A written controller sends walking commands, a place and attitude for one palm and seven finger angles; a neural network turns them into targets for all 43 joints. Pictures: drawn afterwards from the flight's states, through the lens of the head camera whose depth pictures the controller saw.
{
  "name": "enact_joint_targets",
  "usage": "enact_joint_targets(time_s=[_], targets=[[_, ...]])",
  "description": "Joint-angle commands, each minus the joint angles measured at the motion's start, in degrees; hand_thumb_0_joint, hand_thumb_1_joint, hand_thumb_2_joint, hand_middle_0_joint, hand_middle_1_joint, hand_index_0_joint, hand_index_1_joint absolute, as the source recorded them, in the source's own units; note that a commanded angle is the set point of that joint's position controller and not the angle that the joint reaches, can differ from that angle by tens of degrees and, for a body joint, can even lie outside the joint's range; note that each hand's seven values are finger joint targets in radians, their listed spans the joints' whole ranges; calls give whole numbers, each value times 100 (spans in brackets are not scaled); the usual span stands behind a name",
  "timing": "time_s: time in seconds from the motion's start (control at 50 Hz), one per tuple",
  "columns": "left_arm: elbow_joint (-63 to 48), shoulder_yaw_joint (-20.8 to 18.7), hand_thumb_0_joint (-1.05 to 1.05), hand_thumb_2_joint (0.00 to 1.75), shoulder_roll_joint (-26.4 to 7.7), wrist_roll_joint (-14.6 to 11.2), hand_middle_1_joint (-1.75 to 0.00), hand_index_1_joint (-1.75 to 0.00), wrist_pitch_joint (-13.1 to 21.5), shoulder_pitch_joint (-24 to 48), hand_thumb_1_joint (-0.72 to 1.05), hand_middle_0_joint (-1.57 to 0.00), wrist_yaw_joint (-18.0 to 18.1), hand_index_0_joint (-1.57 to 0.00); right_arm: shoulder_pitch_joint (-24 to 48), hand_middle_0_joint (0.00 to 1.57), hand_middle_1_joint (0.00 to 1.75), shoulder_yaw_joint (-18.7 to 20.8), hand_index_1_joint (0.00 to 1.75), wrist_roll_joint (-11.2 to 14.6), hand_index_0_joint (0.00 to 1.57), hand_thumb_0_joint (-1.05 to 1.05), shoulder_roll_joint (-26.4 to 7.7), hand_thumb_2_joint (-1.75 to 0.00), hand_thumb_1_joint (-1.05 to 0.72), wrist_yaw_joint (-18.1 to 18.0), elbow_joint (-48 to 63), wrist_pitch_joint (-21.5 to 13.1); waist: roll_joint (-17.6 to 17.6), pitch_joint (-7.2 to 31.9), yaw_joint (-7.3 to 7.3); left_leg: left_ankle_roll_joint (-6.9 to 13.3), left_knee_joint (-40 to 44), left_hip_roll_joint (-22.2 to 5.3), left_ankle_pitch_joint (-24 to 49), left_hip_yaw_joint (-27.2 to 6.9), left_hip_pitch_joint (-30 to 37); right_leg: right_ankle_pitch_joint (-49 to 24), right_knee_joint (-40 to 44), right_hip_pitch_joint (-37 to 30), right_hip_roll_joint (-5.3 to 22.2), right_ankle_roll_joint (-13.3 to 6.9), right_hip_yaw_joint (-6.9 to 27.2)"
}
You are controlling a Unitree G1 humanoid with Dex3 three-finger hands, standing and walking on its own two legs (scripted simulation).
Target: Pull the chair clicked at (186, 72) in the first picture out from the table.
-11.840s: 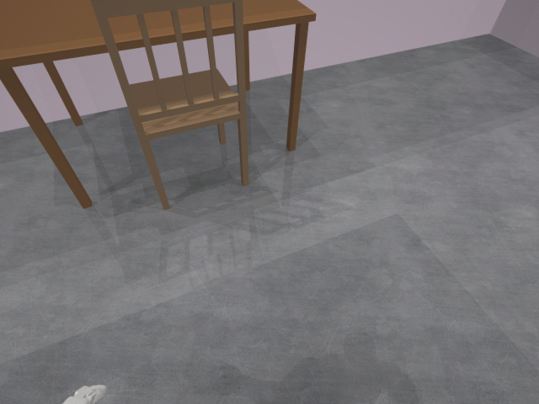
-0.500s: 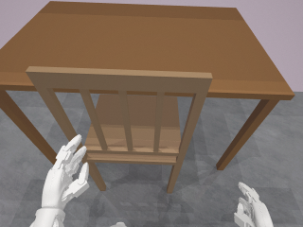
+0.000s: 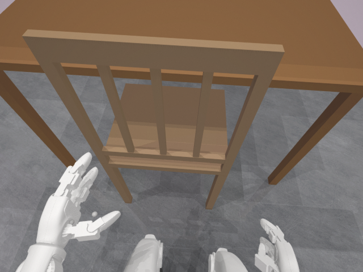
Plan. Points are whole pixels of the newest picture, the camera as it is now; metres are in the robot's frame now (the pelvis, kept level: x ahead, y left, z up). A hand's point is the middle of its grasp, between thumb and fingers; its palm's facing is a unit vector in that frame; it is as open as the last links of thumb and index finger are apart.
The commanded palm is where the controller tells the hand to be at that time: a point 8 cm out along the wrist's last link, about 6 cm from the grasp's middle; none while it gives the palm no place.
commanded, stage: raise the hand toward the chair's back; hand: left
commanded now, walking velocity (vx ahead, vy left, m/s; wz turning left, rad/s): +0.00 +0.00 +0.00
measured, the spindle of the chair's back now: (160, 119) +0.46 +0.09 +0.03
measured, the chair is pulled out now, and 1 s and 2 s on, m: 0.00 0.00 0.00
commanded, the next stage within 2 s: aim the fingers beside a spindle in 1.32 s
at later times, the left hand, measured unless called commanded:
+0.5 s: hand (78, 199) +0.24 +0.21 +0.06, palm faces +0.01 -1.00 -0.05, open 16.3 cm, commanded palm +0.22 +0.27 +0.06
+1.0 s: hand (72, 185) +0.27 +0.23 +0.06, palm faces -0.02 -1.00 -0.05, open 16.9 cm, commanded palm +0.24 +0.28 +0.07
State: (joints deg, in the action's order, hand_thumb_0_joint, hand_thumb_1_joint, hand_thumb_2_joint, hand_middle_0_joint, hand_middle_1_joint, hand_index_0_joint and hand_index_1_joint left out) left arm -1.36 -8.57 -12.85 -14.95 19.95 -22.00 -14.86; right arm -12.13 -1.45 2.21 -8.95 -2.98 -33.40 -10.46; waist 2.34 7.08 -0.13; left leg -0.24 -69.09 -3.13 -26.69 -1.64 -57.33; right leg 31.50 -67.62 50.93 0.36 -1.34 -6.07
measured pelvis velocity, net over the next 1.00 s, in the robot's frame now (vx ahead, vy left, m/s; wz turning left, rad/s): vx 0.02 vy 0.02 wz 0.00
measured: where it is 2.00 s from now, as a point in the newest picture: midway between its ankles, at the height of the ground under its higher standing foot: outside the picture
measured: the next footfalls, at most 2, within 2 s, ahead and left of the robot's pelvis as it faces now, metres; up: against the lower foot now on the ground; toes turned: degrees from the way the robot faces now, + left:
none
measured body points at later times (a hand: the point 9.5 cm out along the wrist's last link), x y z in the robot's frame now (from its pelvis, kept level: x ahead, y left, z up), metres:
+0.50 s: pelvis +0.02 +0.02 +0.01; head +0.09 +0.04 +0.46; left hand +0.24 +0.27 +0.06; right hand +0.22 -0.21 -0.05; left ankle +0.06 +0.12 -0.64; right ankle +0.02 -0.11 -0.64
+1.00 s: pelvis +0.02 +0.02 +0.02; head +0.10 +0.05 +0.47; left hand +0.26 +0.29 +0.07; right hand +0.19 -0.22 -0.05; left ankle +0.06 +0.12 -0.64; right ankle +0.02 -0.11 -0.64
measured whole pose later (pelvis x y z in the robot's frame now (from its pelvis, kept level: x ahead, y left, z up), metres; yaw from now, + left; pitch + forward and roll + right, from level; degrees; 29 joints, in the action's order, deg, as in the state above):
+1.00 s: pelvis +0.02 +0.02 +0.02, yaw +0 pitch +15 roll -4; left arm 4.1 -13.2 -16.2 -16.5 21.6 -16.4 -17.2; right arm -13.6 -0.1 2.3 -14.0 -2.5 -32.2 -10.9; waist 1.4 6.8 -1.6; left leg 1.8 -63.5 -2.2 -26.5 -0.3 -51.8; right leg 29.8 -60.0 44.7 1.0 0.9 -4.9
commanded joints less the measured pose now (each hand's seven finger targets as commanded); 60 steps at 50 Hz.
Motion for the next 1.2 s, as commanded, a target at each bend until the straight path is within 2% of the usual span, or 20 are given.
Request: enact_joint_targets(time_s=[0.0, 0.04, 0.1, 0.14, 0.22, 0.24, 0.28, 0.34, 0.4, 0.44, 0.48, 0.54, 0.7, 0.74, 0.8, 0.9, 1.0, 1.06, 1.16, 1.18], targets=[[-1101, -420, 0, 50, -591, -76, -15, -15, 658, -4, -3, -11, 278, -11, 491, 20, 30, 470, 30, -11, 20, 0, -1018, -90, -90, -108, 976, -484, -203, 1194, -40, 167, 1102, 190, 455, -82, 1201, -191, 1417, -435, -48, 35, 370], [-921, -349, 0, 48, -613, -21, -15, -15, 762, 77, -8, -10, 250, -10, 494, 20, 30, 476, 30, -9, 20, 0, -1082, -90, -90, -112, 926, -531, -182, 1039, -87, 172, 1151, 186, 294, -107, 1148, -56, 1418, -320, -45, 28, 346], [-990, -274, 0, 45, -602, -58, -14, -14, 842, -24, -15, -10, 171, -10, 352, 20, 30, 506, 30, 0, 20, 0, -1152, -90, -90, -105, 945, -591, -5, 1253, -77, 174, 1223, 198, 436, -100, 1368, -295, 1378, -397, -27, 16, 303], [-846, -464, 0, 43, -744, -68, -13, -13, 798, -69, -20, -9, 196, -9, 339, 20, 30, 538, 30, 16, 20, 0, -1179, -90, -90, -114, 927, -568, -226, 1207, -62, 176, 1260, 196, 450, -97, 1334, -321, 1436, -478, -46, 30, 293], [-1188, -475, 0, 39, -750, -81, -11, -11, 865, 42, -29, -8, 304, -8, 278, 20, 30, 539, 30, 4, 20, 0, -1186, -90, -90, -98, 959, -558, 167, 1340, -32, 153, 1367, 186, 691, -110, 1667, -624, 1350, -511, -52, 4, 198], [-1201, -553, 0, 38, -845, -27, -11, -11, 862, 34, -31, -8, 349, -8, 264, 20, 30, 540, 30, -5, 20, 0, -1199, -90, -90, -87, 957, -544, 208, 1369, -8, 146, 1392, 175, 797, -126, 1720, -706, 1323, -559, -62, -9, 170], [-1142, -422, 0, 36, -720, -25, -10, -10, 845, 84, -36, -7, 355, -7, 253, 20, 30, 527, 30, -4, 20, 0, -1195, -90, -90, -67, 985, -513, 231, 1271, -71, 143, 1409, 174, 840, -129, 1794, -786, 1353, -525, -64, -4, 158], [-990, -412, 0, 33, -777, 33, -9, -9, 785, 171, -43, -7, 300, -7, 223, 20, 30, 515, 30, -11, 20, 0, -1241, -90, -90, -60, 1008, -458, 232, 1178, -102, 135, 1453, 154, 861, -166, 1841, -838, 1360, -499, -82, -6, 136], [-1100, -406, 0, 30, -772, -12, -8, -8, 718, 241, -50, -6, 206, -6, 181, 20, 30, 492, 30, -21, 20, 0, -1243, -90, -90, -38, 1072, -424, 339, 1339, -99, 119, 1473, 153, 1116, -188, 2062, -1067, 1355, -585, -80, -8, 110], [-933, -522, 0, 30, -847, -8, -8, -8, 636, 219, -50, -6, 147, -6, 174, 20, 30, 495, 30, -23, 20, 0, -1245, -90, -90, -42, 1058, -383, 202, 1323, -93, 121, 1439, 147, 1265, -190, 2055, -1234, 1369, -646, -99, -6, 116], [-1008, -450, 0, 30, -763, -45, -8, -8, 606, 374, -50, -6, 98, -6, 167, 20, 30, 468, 30, -18, 20, 0, -1240, -90, -90, -29, 1103, -349, 246, 1257, -122, 103, 1484, 147, 1286, -213, 2108, -1244, 1372, -620, -96, 2, 80], [-984, -608, 0, 30, -938, -54, -8, -8, 603, 531, -50, -6, 50, -6, 161, 20, 30, 453, 30, -30, 20, 0, -1255, -90, -90, -51, 1078, -339, 281, 1302, -105, 106, 1466, 146, 1344, -226, 2163, -1278, 1388, -638, -109, -11, 100], [-744, -719, 0, 30, -985, -189, -8, -8, 521, 843, -50, -6, -183, -6, 138, 20, 30, 422, 30, -5, 20, 0, -1302, -90, -90, -65, 1055, -328, 175, 1334, -146, 104, 1533, 158, 1233, -227, 2156, -1195, 1488, -689, -105, 14, 94], [-571, -880, 0, 30, -1133, -207, -8, -8, 485, 842, -50, -6, -204, -6, 165, 20, 30, 422, 30, -6, 20, 0, -1323, -90, -90, -76, 1013, -333, 154, 1298, -104, 111, 1541, 168, 1170, -223, 2058, -1142, 1517, -734, -117, 8, 116], [-707, -870, 0, 30, -1123, -272, -8, -8, 529, 987, -50, -6, -267, -6, 122, 20, 30, 431, 30, 8, 20, 0, -1337, -90, -90, -79, 1015, -366, 258, 1418, -122, 105, 1577, 162, 1289, -214, 2221, -1221, 1547, -771, -107, 14, 118], [-575, -813, 0, 30, -1029, -287, -8, -8, 514, 784, -50, -6, -260, -6, 95, 20, 30, 457, 30, 14, 20, 0, -1338, -90, -90, -32, 983, -391, 226, 1393, -123, 96, 1599, 147, 1430, -224, 2241, -1315, 1541, -777, -118, 23, 89], [-626, -887, 0, 30, -1100, -263, -8, -8, 595, 772, -50, -6, -160, -6, 99, 20, 30, 472, 30, 5, 20, 0, -1341, -90, -90, -15, 998, -399, 325, 1324, -92, 87, 1649, 149, 1288, -210, 2203, -1172, 1550, -740, -112, 16, 98], [-533, -886, 0, 30, -1091, -256, -8, -8, 609, 807, -50, -6, -129, -6, 101, 20, 30, 465, 30, 2, 20, 0, -1356, -90, -90, -20, 1004, -378, 169, 1237, -111, 109, 1655, 159, 1140, -192, 2047, -1107, 1567, -769, -118, 19, 105], [-710, -863, 0, 30, -1132, -249, -8, -8, 691, 860, -50, -6, -148, -6, 94, 20, 30, 467, 30, -1, 20, 0, -1353, -90, -90, -21, 993, -417, 314, 1448, -112, 113, 1585, 154, 1251, -180, 2173, -1193, 1535, -776, -108, 17, 142], [-651, -853, 0, 30, -1119, -258, -8, -8, 684, 864, -50, -6, -150, -6, 102, 20, 30, 465, 30, 6, 20, 0, -1339, -90, -90, -22, 994, -417, 292, 1351, -128, 116, 1587, 158, 1217, -171, 2149, -1187, 1561, -755, -103, 21, 144]])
